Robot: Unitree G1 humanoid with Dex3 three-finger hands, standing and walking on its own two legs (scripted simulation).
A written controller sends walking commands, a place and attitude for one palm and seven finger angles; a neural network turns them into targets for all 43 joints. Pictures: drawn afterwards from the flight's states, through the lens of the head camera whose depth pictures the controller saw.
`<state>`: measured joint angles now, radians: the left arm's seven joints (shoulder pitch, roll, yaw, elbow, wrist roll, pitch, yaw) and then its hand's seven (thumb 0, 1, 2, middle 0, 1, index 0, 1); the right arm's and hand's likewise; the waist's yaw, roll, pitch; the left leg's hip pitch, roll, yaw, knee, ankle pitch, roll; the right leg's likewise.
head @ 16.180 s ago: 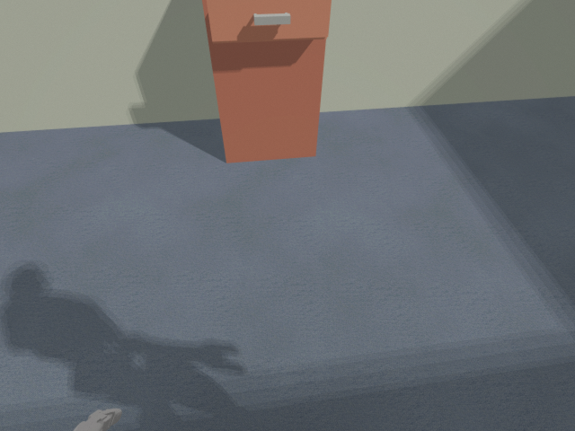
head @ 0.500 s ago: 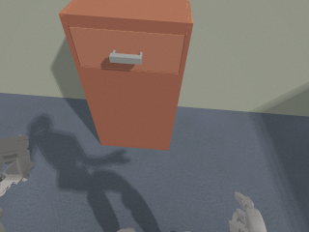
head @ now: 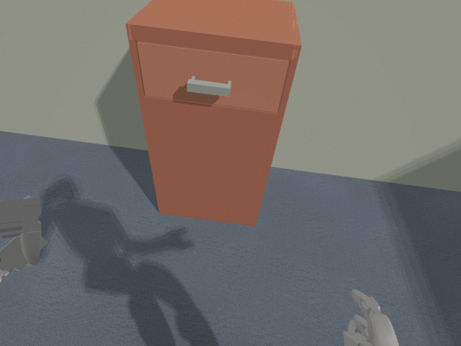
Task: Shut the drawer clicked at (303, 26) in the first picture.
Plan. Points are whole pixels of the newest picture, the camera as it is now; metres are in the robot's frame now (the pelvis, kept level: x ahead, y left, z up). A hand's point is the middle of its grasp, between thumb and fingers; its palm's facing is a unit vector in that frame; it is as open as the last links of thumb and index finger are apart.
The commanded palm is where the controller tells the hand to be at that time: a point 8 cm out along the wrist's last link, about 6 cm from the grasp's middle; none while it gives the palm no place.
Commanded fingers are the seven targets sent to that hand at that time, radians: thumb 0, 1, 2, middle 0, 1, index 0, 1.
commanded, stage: step back with the hand held close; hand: left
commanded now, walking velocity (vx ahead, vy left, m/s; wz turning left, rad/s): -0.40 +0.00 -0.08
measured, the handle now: (210, 84) +0.84 +0.11 +0.04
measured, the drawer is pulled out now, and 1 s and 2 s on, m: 0.00 0.00 0.00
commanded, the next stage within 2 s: stop stepping back and stand still in 0.02 s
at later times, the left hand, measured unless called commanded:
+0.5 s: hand out of the picture +0.09 +0.26 +0.18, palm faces +0.36 -0.86 -0.36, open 3.2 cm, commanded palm +0.04 +0.30 +0.19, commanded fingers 0.00 0.90 0.90 -1.40 -1.60 -1.40 -1.60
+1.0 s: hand out of the picture +0.02 +0.24 +0.18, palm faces +0.38 -0.82 -0.44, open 3.3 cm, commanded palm -0.03 +0.28 +0.19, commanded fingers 0.00 0.90 0.90 -1.40 -1.60 -1.40 -1.60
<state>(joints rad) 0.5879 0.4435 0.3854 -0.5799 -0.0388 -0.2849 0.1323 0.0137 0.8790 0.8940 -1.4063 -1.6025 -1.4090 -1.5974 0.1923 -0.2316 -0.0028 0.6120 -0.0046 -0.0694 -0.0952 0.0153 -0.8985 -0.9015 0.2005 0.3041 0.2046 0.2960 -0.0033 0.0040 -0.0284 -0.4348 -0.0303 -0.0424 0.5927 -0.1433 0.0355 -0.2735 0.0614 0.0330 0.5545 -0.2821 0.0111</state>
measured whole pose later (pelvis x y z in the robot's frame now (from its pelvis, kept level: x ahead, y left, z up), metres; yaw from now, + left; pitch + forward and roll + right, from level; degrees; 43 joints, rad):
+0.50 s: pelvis -0.11 +0.03 -0.01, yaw -4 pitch +1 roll +0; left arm 0.54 0.41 0.39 -0.61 -0.05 -0.18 0.15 0.01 0.88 0.89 -1.41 -1.60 -1.41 -1.60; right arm 0.28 -0.19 0.04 0.66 -0.01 -0.11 -0.09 0.02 -0.90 -0.90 0.20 0.30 0.21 0.30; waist -0.02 -0.07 -0.09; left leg -0.44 -0.02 0.04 0.68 -0.28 0.04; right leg -0.17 -0.01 -0.03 0.71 -0.53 -0.01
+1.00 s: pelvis -0.17 +0.01 +0.02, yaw -3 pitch +1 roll +4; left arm 0.60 0.33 0.32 -0.46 0.00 -0.21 0.16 0.02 0.88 0.89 -1.40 -1.60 -1.41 -1.60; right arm 0.30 -0.26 -0.01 0.67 -0.02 -0.15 -0.11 0.02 -0.90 -0.90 0.20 0.30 0.20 0.30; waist 0.00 -0.03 -0.08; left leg -0.31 0.05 0.09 0.61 -0.34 0.03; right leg -0.28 -0.04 -0.13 0.49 -0.23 -0.08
